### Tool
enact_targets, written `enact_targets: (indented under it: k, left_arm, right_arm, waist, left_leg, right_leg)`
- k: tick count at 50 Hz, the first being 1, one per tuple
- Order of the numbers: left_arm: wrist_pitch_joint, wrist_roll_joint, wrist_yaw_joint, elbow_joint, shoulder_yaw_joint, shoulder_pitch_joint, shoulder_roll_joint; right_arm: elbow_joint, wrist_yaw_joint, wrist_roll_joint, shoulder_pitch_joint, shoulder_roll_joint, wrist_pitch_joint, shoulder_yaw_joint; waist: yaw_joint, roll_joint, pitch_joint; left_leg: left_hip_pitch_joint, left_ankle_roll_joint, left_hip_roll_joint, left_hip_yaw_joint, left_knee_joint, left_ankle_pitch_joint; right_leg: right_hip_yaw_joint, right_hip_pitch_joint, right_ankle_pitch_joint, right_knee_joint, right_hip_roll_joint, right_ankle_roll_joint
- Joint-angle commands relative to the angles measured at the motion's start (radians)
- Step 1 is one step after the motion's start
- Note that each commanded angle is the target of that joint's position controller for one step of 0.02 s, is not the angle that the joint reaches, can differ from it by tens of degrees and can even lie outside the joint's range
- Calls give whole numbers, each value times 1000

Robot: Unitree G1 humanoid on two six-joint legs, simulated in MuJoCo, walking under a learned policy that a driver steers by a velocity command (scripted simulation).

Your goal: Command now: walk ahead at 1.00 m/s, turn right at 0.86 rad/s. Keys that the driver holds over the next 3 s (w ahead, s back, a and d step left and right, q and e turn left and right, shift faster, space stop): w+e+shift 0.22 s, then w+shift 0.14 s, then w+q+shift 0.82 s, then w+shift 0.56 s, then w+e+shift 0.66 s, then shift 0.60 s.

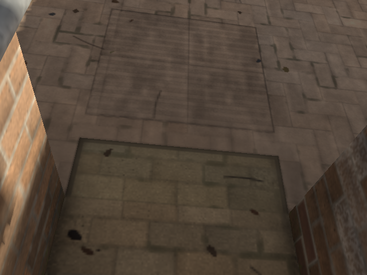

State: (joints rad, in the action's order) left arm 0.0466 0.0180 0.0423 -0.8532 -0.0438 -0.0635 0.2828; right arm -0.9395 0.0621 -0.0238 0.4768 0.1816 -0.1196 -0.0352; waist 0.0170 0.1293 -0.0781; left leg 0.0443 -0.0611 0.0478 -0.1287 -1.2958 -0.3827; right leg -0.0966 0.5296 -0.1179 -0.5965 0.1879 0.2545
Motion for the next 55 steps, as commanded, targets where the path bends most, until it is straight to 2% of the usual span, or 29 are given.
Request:
enact_targets:
  k: [1,3,5,9,13,15,16,17,18,19,20,22,24,27,29,31,33,34,35,36,37,39,43,45,48,51,53,54,55]
  left_arm:
    - [-66,8,-34,3,-96,-344,269]
    - [-48,16,-51,35,-52,-275,98]
    - [3,12,-63,31,-44,-281,111]
    - [24,7,-84,19,-26,-313,82]
    - [-9,-18,-50,46,-55,-377,93]
    - [1,-14,-50,31,-57,-427,79]
    - [5,-19,-54,23,-70,-398,124]
    - [18,-21,-44,48,-71,-314,134]
    - [34,-65,-34,79,-59,-391,66]
    - [24,-34,-32,75,-44,-400,32]
    - [21,18,-36,87,-49,-287,61]
    - [7,61,-24,122,-48,-153,21]
    - [3,63,-9,151,-22,-126,-39]
    - [-5,67,-25,266,2,-21,14]
    - [26,12,-6,313,15,68,15]
    - [5,-47,-5,258,-11,-55,43]
    - [5,-18,-33,182,-37,-249,99]
    - [17,17,-52,160,-48,-328,143]
    - [30,34,-69,161,-79,-430,235]
    - [41,53,-77,139,-90,-493,319]
    - [45,36,-70,139,-74,-433,230]
    - [61,32,-60,103,-51,-298,154]
    - [99,-11,-65,55,-26,-340,74]
    - [97,2,-59,49,-12,-299,32]
    - [110,-16,-62,59,-19,-271,70]
    - [109,-3,-77,35,-24,-255,122]
    - [87,-2,-71,50,-45,-207,203]
    - [68,-6,-64,60,-47,-185,207]
    - [52,-30,-56,61,-55,-144,195]
  right_arm:
    - [229,13,9,-91,94,-87,4]
    - [254,8,59,-202,67,-56,16]
    - [279,29,87,-275,45,14,32]
    - [346,3,54,-495,116,11,26]
    - [308,-7,41,-523,73,-8,58]
    - [299,4,29,-544,116,-19,49]
    - [279,0,42,-487,136,-13,37]
    - [209,-1,42,-261,190,-18,9]
    - [152,-2,54,-41,278,-20,-29]
    - [126,-8,37,-92,270,-8,-38]
    - [151,-4,18,-220,188,-13,-25]
    - [121,-5,18,-220,153,-15,-11]
    - [65,-33,12,-150,166,-27,-22]
    - [72,-35,16,-178,224,-17,-57]
    - [91,-52,45,-189,244,-5,-66]
    - [72,-93,23,-128,250,16,-64]
    - [95,-101,12,-82,286,5,-74]
    - [103,-102,4,-77,238,-7,-65]
    - [161,-89,0,-135,165,-13,-51]
    - [228,-67,-6,-171,101,-16,-39]
    - [247,-62,17,-188,163,3,-49]
    - [239,-81,64,-206,149,34,-40]
    - [271,-107,61,-265,124,95,-26]
    - [325,-127,47,-345,146,105,-40]
    - [390,-143,47,-433,117,123,-13]
    - [334,-153,41,-317,163,117,-25]
    - [279,-135,40,-87,241,123,-58]
    - [221,-128,37,50,272,124,-78]
    - [197,-119,-3,82,284,127,-106]
  waist:
    - [138,-94,378]
    - [30,-276,177]
    - [-36,-405,70]
    - [15,-220,62]
    - [69,-148,191]
    - [80,-122,128]
    - [15,-115,133]
    - [-104,-115,219]
    - [-132,-280,436]
    - [-87,-485,459]
    - [-77,-289,191]
    - [-47,-74,35]
    - [24,-104,46]
    - [16,-292,10]
    - [-13,-277,5]
    - [36,-284,75]
    - [126,-154,193]
    - [157,-139,238]
    - [211,-88,320]
    - [199,108,350]
    - [178,101,296]
    - [74,-22,139]
    - [27,4,52]
    - [-15,19,-12]
    - [-91,-27,-109]
    - [-164,15,37]
    - [-297,33,171]
    - [-345,46,214]
    - [-375,-135,237]
  left_leg:
    - [971,38,-39,216,-761,-162]
    - [869,52,-10,205,-671,-164]
    - [765,-25,43,207,-542,-195]
    - [428,-78,52,157,83,116]
    - [327,22,9,181,398,326]
    - [325,46,-41,196,607,241]
    - [226,85,-72,186,733,217]
    - [-48,145,-19,272,763,258]
    - [-457,298,268,648,749,135]
    - [-419,385,426,1027,934,-136]
    - [-179,378,350,1043,933,-245]
    - [47,352,293,868,871,-101]
    - [88,308,200,708,838,19]
    - [260,276,65,512,1049,71]
    - [452,256,28,414,1156,127]
    - [460,266,49,376,1060,555]
    - [372,229,7,323,806,693]
    - [414,201,-33,311,615,620]
    - [525,162,-68,284,353,393]
    - [744,156,-113,269,71,23]
    - [841,169,-73,283,-73,93]
    - [863,185,-11,275,-107,208]
    - [907,177,11,222,-26,148]
    - [924,158,9,184,38,171]
    - [766,139,-8,138,197,239]
    - [334,227,-151,-39,348,304]
    - [98,272,-176,-56,388,226]
    - [-40,306,-181,-1,479,169]
    - [-231,370,-143,118,715,306]
  right_leg:
    - [657,-984,118,139,-366,314]
    - [705,-502,-92,263,-266,220]
    - [680,-97,-87,286,-238,169]
    - [525,140,368,277,-108,46]
    - [512,-164,531,90,-136,-50]
    - [564,-294,537,52,-151,-64]
    - [565,-322,629,-39,-142,-99]
    - [521,-221,692,-266,-133,-137]
    - [422,60,324,-609,-74,-195]
    - [252,197,-355,-759,-43,-210]
    - [285,285,-276,-815,-92,-177]
    - [361,343,-257,-868,-104,-145]
    - [263,402,-350,-823,-165,-162]
    - [178,234,-160,-434,-223,-227]
    - [104,-108,-56,-127,-214,-245]
    - [49,-396,13,-93,-156,-247]
    - [10,-570,-39,16,-104,-252]
    - [77,-704,-90,23,-192,-244]
    - [344,-795,-399,105,-424,-230]
    - [731,-867,-580,264,-613,-188]
    - [801,-795,-504,291,-633,-190]
    - [542,-606,-404,272,-544,-170]
    - [280,-577,-106,346,-482,-189]
    - [144,-527,59,398,-458,-199]
    - [-36,-384,289,498,-470,-185]
    - [-186,-407,1120,346,-407,-188]
    - [-179,-416,1391,-38,-457,-183]
    - [-145,-371,1304,-300,-452,-165]
    - [-160,-203,676,-798,-289,-180]
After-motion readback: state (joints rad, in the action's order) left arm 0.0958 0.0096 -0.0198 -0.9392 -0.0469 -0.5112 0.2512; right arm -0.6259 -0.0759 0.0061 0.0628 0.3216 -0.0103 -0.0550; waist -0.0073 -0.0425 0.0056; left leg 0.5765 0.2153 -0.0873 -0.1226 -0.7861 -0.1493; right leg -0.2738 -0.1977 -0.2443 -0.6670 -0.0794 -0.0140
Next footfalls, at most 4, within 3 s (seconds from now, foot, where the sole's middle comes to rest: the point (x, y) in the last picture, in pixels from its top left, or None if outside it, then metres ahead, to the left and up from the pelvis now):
0.34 left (142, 258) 0.47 0.08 -0.73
0.70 right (246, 217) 0.65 -0.30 -0.73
1.10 left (199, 127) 1.07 -0.12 -0.73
1.50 right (205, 53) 1.59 -0.16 -0.73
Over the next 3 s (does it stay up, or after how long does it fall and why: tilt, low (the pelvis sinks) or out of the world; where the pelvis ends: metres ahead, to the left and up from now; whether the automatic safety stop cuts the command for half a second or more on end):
stays up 2.51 0.10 0.03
